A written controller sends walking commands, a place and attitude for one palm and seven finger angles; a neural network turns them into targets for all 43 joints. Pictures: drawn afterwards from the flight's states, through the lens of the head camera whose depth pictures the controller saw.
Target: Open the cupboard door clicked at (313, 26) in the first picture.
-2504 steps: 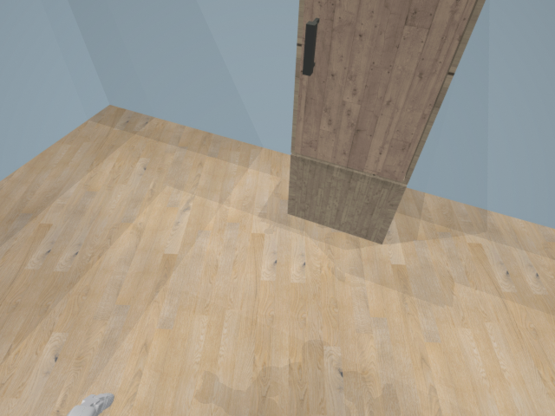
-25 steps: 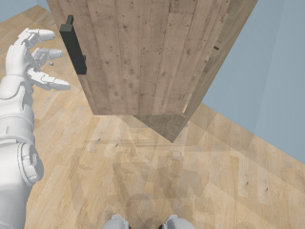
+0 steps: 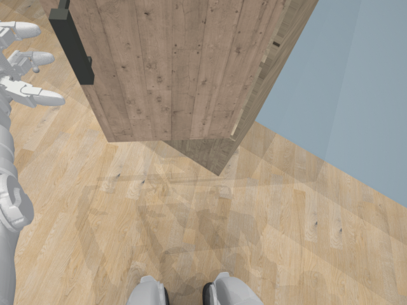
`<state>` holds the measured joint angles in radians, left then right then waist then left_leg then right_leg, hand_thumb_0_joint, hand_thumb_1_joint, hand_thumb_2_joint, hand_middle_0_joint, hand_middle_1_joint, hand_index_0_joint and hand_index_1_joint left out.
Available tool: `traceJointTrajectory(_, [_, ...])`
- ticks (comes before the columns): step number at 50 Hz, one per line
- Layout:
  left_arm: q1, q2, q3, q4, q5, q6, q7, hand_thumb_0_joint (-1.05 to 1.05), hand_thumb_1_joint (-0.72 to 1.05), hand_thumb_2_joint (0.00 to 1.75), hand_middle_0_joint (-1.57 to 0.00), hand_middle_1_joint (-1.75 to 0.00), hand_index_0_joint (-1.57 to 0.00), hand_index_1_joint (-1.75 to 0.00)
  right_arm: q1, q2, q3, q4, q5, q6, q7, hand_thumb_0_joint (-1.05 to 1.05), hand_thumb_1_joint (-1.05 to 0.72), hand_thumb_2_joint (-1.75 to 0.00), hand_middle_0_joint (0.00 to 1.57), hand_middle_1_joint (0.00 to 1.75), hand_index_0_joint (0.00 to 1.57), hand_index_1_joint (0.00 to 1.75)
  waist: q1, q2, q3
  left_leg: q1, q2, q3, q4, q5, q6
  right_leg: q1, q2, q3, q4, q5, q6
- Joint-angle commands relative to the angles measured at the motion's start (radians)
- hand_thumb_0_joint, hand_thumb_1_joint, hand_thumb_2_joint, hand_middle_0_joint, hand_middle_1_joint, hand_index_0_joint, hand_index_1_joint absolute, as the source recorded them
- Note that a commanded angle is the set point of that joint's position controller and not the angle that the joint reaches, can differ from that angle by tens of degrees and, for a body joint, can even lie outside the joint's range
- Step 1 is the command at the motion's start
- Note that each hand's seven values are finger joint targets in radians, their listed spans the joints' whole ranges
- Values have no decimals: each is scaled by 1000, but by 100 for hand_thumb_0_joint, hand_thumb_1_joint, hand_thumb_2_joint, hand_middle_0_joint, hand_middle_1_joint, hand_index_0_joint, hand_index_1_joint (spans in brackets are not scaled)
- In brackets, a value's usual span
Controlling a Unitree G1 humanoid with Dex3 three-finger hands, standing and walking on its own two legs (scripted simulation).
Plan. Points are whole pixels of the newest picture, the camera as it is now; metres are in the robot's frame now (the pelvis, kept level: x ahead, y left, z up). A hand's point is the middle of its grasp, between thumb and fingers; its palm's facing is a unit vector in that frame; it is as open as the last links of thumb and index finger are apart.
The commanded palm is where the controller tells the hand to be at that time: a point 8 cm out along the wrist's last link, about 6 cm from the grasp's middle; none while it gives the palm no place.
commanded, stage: move the hooked fingers beside the handle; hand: left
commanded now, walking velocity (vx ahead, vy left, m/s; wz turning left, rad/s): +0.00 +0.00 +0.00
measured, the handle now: (76, 43) +0.58 +0.18 +0.11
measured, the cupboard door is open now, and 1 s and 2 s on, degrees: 38 38 39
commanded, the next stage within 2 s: slide the fingers in behind the handle in 0.54 s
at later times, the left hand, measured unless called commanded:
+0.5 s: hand (41, 64) +0.53 +0.23 +0.11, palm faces +0.00 -1.00 +0.01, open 14.0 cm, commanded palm +0.50 +0.27 +0.11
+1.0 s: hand (60, 70) +0.52 +0.20 +0.11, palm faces +0.01 -1.00 +0.01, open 14.0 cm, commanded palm +0.50 +0.24 +0.11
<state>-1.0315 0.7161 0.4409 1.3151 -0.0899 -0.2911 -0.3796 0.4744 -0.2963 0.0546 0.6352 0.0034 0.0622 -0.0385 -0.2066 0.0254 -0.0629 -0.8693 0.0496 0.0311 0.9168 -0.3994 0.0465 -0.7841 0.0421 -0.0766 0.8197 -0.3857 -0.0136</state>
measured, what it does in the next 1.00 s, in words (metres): stands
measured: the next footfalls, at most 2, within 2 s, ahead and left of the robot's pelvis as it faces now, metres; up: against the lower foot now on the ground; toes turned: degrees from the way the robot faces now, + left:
none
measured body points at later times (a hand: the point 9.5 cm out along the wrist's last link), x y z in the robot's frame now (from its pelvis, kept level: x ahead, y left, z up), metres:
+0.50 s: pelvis +0.02 +0.01 +0.00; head +0.13 +0.03 +0.44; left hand +0.52 +0.28 +0.11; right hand +0.00 -0.25 -0.10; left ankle +0.01 +0.09 -0.69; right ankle +0.00 -0.12 -0.69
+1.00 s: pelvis +0.00 -0.01 +0.00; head +0.11 +0.02 +0.44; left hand +0.51 +0.25 +0.11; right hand -0.01 -0.28 -0.10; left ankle +0.01 +0.09 -0.69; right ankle +0.00 -0.12 -0.69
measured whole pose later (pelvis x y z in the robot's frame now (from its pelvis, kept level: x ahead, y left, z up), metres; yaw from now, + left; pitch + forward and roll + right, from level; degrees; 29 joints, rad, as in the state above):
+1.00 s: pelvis +0.00 -0.01 +0.00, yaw +1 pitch +18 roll -3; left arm -0.99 0.57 0.40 1.24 -0.09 -0.31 -0.28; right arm 0.42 -0.29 0.04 0.63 0.00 0.05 -0.02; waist -0.18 0.03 -0.08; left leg -0.84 0.04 0.03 0.91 -0.40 0.04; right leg -0.76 0.04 -0.08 0.83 -0.40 -0.02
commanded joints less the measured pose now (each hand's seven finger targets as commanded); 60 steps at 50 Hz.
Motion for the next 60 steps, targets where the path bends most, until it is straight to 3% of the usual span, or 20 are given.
traceJointTrajectory(1, [-538,230,12,-292,-28,-116,6,0,-50,30,-30,-120,-30,-120,172,-195,-74,-26,-8,-27,-10,0,-90,-90,20,30,20,30,-25,204,-493,499,-5,-116,-68,376,-12,15,29,41,-79,236,-7])
traceJointTrajectory(3, [-511,267,40,-261,-19,-104,13,0,-50,30,-30,-120,-30,-120,181,-200,-75,-19,-8,-23,-9,0,-90,-90,20,30,20,30,-13,195,-521,505,-3,-124,-70,399,-17,32,29,37,-75,247,-7])
traceJointTrajectory(5, [-490,225,14,-231,-14,-75,18,0,-50,30,-30,-120,-30,-120,182,-197,-72,-19,-10,-21,-5,0,-90,-90,20,30,20,30,-13,208,-500,504,-3,-124,-73,402,-19,16,27,29,-77,244,-6])
traceJointTrajectory(8, [-436,260,38,-226,1,-51,32,0,-50,30,-30,-120,-30,-120,185,-197,-71,-31,-10,-13,-2,0,-90,-90,20,30,20,30,7,198,-504,493,-3,-117,-71,452,-20,40,27,28,-70,286,-5])
traceJointTrajectory(10, [-415,236,26,-254,7,-51,41,0,-50,30,-30,-120,-30,-120,179,-191,-72,-44,-12,-9,5,0,-90,-90,20,30,20,30,15,210,-508,501,-5,-110,-69,485,-21,51,29,27,-69,312,-5])
traceJointTrajectory(12, [-414,272,60,-293,3,-68,50,0,-50,30,-30,-120,-30,-120,180,-193,-74,-52,-14,-4,5,0,-90,-90,20,30,20,30,20,180,-531,508,-1,-112,-62,529,-21,71,33,27,-60,346,-3])
traceJointTrajectory(14, [-408,234,46,-308,-6,-78,52,0,-50,30,-30,-120,-30,-120,175,-188,-78,-57,-12,0,9,0,-90,-90,20,30,20,30,15,175,-515,519,1,-111,-65,532,-23,68,36,25,-64,348,-3])
traceJointTrajectory(17, [-419,186,27,-385,-22,-101,50,0,-50,30,-30,-120,-30,-120,170,-184,-87,-55,-13,0,15,0,-90,-90,20,30,20,30,21,211,-572,608,9,-126,-61,624,-34,55,39,22,-63,363,-4])
traceJointTrajectory(21, [-342,117,-2,-333,-37,-73,42,0,-50,30,-30,-120,-30,-120,168,-179,-89,-47,-9,9,18,0,-90,-90,20,30,20,30,22,177,-504,600,11,-128,-68,653,-33,45,39,13,-71,362,-5])
traceJointTrajectory(23, [-333,73,-33,-322,-38,-55,44,0,-50,30,-30,-120,-30,-120,157,-174,-90,-46,-7,11,21,0,-90,-90,20,30,20,30,18,161,-471,582,11,-125,-74,629,-33,38,36,10,-75,354,-2])
traceJointTrajectory(29, [-352,134,16,-348,-33,-80,75,0,-50,30,-30,-120,-30,-120,136,-172,-86,-58,-6,11,18,0,-90,-90,20,30,20,30,27,110,-458,511,-5,-105,-78,542,-20,103,30,26,-72,376,-2])
traceJointTrajectory(32, [-410,151,20,-388,-26,-119,83,0,-50,30,-30,-120,-30,-120,124,-169,-86,-54,-5,2,17,0,-90,-90,20,30,20,30,26,166,-496,535,-10,-103,-72,522,-22,105,28,37,-68,370,-4])
traceJointTrajectory(35, [-421,100,-28,-341,-25,-121,76,0,-50,30,-30,-120,-30,-120,110,-167,-83,-44,0,-6,13,0,-90,-90,20,30,20,30,3,132,-456,502,-12,-103,-75,435,-18,88,26,38,-76,325,-2])
traceJointTrajectory(41, [-407,60,-56,-274,-35,-86,69,0,-50,30,-30,-120,-30,-120,113,-173,-79,-40,2,-19,9,0,-90,-90,20,30,20,30,0,116,-435,472,-18,-104,-84,380,-13,83,22,35,-82,288,-6])
traceJointTrajectory(43, [-404,116,-15,-256,-32,-73,79,0,-50,30,-30,-120,-30,-120,114,-177,-79,-40,2,-21,6,0,-90,-90,20,30,20,30,6,86,-429,424,-21,-94,-85,347,-7,113,20,44,-87,291,0])
traceJointTrajectory(47, [-438,111,-22,-313,-21,-98,98,0,-50,30,-30,-120,-30,-120,114,-169,-79,-47,-1,-30,10,0,-90,-90,20,30,20,30,14,144,-473,441,-24,-90,-78,361,-10,116,18,51,-79,300,-2])
traceJointTrajectory(51, [-433,131,-4,-298,-21,-112,112,0,-50,30,-30,-120,-30,-120,125,-172,-77,-48,-2,-34,12,0,-90,-90,20,30,20,30,8,86,-456,390,-25,-86,-82,328,-3,152,22,57,-80,297,0])
traceJointTrajectory(54, [-462,99,-37,-299,-8,-105,116,0,-50,30,-30,-120,-30,-120,126,-168,-78,-42,-2,-37,15,0,-90,-90,20,30,20,30,3,142,-459,410,-25,-85,-85,314,-8,118,19,56,-84,273,1])
traceJointTrajectory(57, [-433,111,-11,-351,-15,-117,119,0,-50,30,-30,-120,-30,-120,135,-169,-85,-45,-5,-38,19,0,-90,-90,20,30,20,30,25,165,-544,477,-20,-90,-81,387,-13,137,23,50,-72,317,-5])
traceJointTrajectory(60, [-392,74,-21,-326,-27,-104,120,0,-50,30,-30,-120,-30,-120,135,-166,-86,-45,-3,-36,23,0,-90,-90,20,30,20,30,19,100,-501,440,-21,-80,-85,377,-8,156,26,49,-83,334,0])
